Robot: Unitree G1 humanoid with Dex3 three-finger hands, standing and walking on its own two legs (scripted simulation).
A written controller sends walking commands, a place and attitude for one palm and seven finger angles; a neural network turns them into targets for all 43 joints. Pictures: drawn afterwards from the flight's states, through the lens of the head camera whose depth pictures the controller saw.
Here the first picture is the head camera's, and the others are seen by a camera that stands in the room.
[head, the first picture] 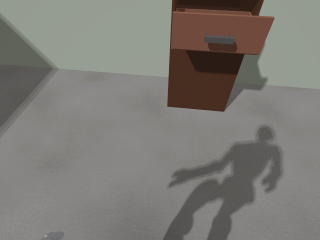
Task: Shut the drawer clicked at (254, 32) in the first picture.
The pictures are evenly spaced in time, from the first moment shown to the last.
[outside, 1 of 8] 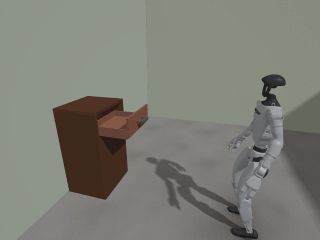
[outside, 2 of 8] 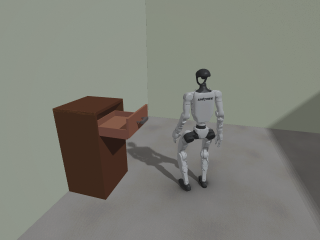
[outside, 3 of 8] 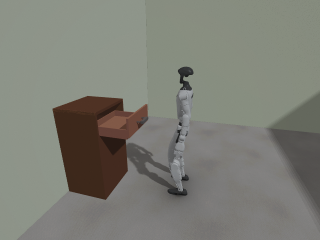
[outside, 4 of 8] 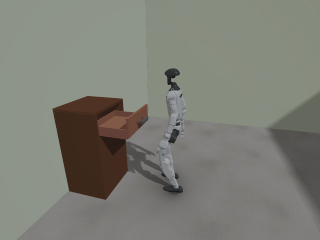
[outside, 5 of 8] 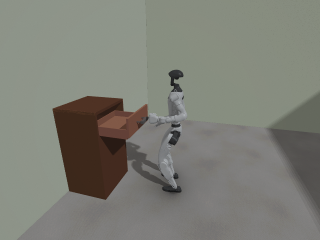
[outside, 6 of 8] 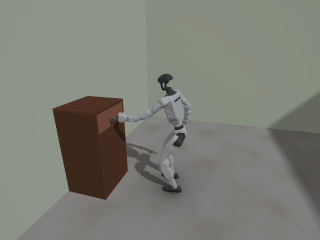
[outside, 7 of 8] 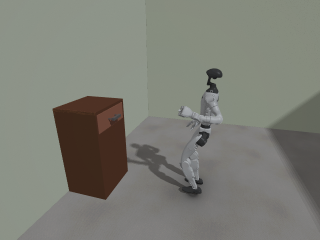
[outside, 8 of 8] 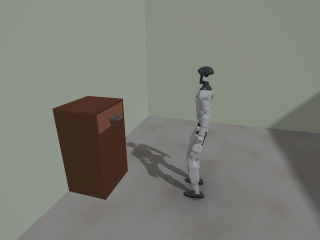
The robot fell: no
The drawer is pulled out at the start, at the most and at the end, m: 0.30 0.30 0.00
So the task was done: yes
